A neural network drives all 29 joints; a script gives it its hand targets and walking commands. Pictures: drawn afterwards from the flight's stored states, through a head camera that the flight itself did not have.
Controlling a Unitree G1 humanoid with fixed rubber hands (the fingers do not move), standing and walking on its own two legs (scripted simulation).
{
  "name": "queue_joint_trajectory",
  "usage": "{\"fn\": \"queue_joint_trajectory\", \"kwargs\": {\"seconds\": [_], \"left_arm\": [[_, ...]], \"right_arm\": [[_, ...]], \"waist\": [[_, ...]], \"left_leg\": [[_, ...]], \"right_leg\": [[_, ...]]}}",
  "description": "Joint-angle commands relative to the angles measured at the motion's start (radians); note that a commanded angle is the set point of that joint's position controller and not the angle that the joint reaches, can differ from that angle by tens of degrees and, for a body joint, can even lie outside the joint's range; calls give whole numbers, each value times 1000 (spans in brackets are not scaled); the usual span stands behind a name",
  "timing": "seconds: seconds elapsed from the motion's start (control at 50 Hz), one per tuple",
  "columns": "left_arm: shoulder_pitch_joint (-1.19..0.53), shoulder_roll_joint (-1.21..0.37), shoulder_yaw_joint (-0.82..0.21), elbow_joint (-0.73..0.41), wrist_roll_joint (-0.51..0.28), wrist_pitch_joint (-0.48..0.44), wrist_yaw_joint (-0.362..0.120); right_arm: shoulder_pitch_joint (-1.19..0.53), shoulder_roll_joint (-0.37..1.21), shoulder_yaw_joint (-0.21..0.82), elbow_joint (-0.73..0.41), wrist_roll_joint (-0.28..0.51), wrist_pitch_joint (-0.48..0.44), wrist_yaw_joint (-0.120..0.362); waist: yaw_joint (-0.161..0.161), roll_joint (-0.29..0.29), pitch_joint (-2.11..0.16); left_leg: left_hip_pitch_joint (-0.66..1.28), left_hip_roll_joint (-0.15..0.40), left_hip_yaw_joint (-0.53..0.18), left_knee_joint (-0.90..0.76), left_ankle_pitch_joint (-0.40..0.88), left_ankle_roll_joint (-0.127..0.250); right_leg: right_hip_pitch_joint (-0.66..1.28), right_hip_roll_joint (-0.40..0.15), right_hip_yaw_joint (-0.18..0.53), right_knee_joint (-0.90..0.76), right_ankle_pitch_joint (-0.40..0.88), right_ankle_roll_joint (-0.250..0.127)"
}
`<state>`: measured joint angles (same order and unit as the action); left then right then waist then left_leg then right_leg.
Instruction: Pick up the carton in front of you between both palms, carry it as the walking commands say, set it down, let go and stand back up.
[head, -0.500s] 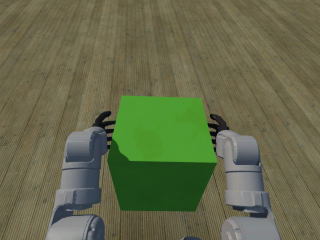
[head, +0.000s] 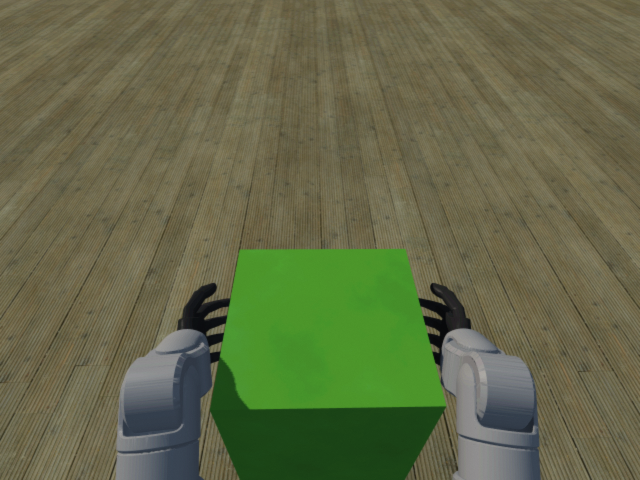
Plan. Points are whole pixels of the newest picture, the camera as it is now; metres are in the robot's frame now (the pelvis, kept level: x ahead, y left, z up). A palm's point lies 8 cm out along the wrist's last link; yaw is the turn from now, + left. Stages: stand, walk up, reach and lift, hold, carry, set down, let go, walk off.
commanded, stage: carry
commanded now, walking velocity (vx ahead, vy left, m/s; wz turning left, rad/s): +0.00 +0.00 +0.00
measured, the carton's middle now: (323, 371) +0.27 +0.00 +0.00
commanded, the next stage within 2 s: hold in 1.68 s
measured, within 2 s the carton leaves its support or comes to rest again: neither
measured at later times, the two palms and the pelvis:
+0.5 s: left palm (213, 271) +0.40 +0.16 +0.05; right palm (421, 280) +0.38 -0.14 +0.05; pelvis +0.13 +0.03 -0.02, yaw -3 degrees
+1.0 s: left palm (220, 289) +0.39 +0.15 +0.03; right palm (424, 297) +0.37 -0.15 +0.03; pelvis +0.09 +0.02 -0.01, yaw -3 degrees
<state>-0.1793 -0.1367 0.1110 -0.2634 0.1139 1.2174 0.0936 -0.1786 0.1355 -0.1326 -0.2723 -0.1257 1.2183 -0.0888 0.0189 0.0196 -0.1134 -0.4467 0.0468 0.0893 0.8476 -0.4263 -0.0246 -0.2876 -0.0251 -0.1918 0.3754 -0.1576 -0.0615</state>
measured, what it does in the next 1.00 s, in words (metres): steps on the spot: left foot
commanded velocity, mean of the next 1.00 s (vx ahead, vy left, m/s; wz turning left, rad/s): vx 0.00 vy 0.00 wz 0.00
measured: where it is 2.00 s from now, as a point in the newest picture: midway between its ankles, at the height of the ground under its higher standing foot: outside the picture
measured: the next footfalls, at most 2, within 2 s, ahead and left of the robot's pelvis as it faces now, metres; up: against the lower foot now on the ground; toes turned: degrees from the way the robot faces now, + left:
left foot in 0.16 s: +0.19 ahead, +0.13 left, +0.00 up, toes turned -17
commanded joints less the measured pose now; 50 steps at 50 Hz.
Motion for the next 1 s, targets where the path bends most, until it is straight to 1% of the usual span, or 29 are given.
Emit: {"fn": "queue_joint_trajectory", "kwargs": {"seconds": [0.0,0.04,0.08,0.1,0.12,0.14,0.16,0.18,0.2,0.26,0.32,0.38,0.46,0.52,0.58,0.64,0.72,0.86,0.92,0.98], "left_arm": [[-461,-941,-699,-75,-421,-10,-275],[-440,-928,-700,-75,-419,-12,-280],[-442,-917,-700,-80,-417,-11,-280],[-441,-910,-697,-77,-412,-9,-280],[-440,-899,-692,-64,-402,-6,-278],[-438,-882,-687,-43,-392,-3,-276],[-454,-868,-690,-35,-385,3,-271],[-484,-857,-696,-46,-385,12,-267],[-503,-856,-700,-36,-385,17,-265],[-502,-878,-706,27,-381,4,-267],[-483,-916,-706,70,-370,-39,-274],[-494,-941,-711,67,-362,-88,-280],[-472,-934,-708,66,-338,-146,-279],[-436,-908,-687,83,-308,-188,-277],[-412,-875,-656,109,-271,-232,-273],[-407,-844,-615,149,-229,-283,-271],[-433,-815,-543,233,-168,-364,-271],[-538,-837,-395,446,-68,-522,-284],[-576,-876,-371,507,-49,-575,-294],[-588,-908,-381,520,-51,-593,-299]], "right_arm": [[-466,930,739,-68,415,-10,252],[-457,921,738,-79,406,-11,249],[-456,916,739,-85,405,-8,250],[-453,909,736,-80,404,-5,251],[-453,895,732,-74,404,1,254],[-465,871,725,-64,406,9,256],[-484,848,718,-43,403,14,260],[-479,852,709,-2,396,10,264],[-459,859,694,29,391,6,265],[-440,878,680,91,376,-13,265],[-441,908,686,112,364,-53,270],[-480,932,709,86,370,-100,277],[-483,925,726,72,363,-154,279],[-456,899,716,86,339,-193,278],[-432,868,687,119,305,-237,277],[-419,837,641,168,257,-289,275],[-431,807,559,258,186,-369,272],[-531,828,411,463,80,-526,282],[-577,866,390,522,65,-580,293],[-595,899,404,534,68,-600,302]], "waist": [[-10,-164,-289],[-4,-181,-288],[-9,-161,-261],[-10,-140,-235],[-11,-114,-214],[-8,-79,-217],[-2,-18,-227],[-8,52,-236],[-11,85,-224],[-13,58,-255],[-14,31,-297],[-15,7,-310],[-16,-20,-323],[-17,-30,-319],[-16,-30,-301],[-16,-26,-276],[-16,-21,-241],[-18,-27,-196],[-20,-28,-200],[-21,-24,-216]], "left_leg": [[90,5,24,-205,97,-9],[132,10,56,-273,224,-12],[200,15,85,-367,361,-13],[230,24,88,-431,432,-15],[268,55,71,-470,482,-16],[332,120,22,-457,578,-9],[375,193,-40,-406,784,23],[357,208,-60,-395,798,56],[324,203,-71,-407,769,61],[331,173,-42,-365,850,72],[358,154,-21,-308,911,77],[352,146,-13,-280,911,79],[330,135,-7,-261,855,78],[315,131,-5,-259,799,76],[301,129,-4,-264,744,71],[290,130,-3,-277,692,67],[277,134,-4,-303,614,62],[258,130,-11,-356,434,56],[262,127,-13,-367,407,55],[269,127,-14,-370,408,55]], "right_leg": [[194,-239,131,-93,434,-69],[178,-228,102,-66,420,-54],[127,-202,78,-25,342,-27],[105,-182,72,0,284,-3],[79,-169,73,29,230,23],[37,-159,72,69,156,45],[4,-124,77,94,97,75],[36,-113,81,84,37,89],[59,-118,89,100,1,92],[96,-124,98,122,101,92],[102,-120,99,139,201,92],[109,-119,100,147,249,91],[127,-124,104,159,293,84],[130,-128,108,161,299,79],[120,-132,113,153,277,74],[103,-133,117,140,233,68],[77,-135,123,115,153,59],[32,-133,139,61,-16,41],[29,-130,143,52,-44,36],[34,-127,144,55,-49,33]]}}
